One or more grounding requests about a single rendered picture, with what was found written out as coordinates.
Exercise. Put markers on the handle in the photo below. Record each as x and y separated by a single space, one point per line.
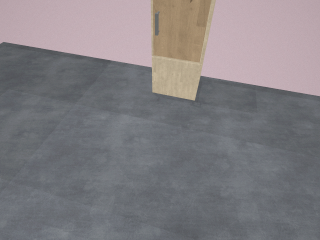
157 23

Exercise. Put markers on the cupboard door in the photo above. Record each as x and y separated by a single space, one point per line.
182 26

